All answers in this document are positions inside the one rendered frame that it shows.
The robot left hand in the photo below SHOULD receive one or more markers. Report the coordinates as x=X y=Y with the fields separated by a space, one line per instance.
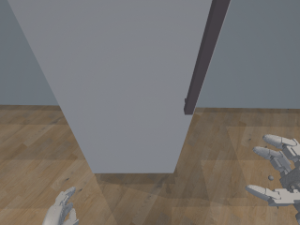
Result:
x=57 y=213

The fridge door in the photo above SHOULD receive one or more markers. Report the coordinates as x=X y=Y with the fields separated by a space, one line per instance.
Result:
x=120 y=71

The handle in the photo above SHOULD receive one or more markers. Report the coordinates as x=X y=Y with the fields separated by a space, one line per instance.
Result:
x=210 y=35

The robot right hand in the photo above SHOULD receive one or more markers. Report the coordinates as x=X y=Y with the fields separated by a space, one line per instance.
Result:
x=280 y=161

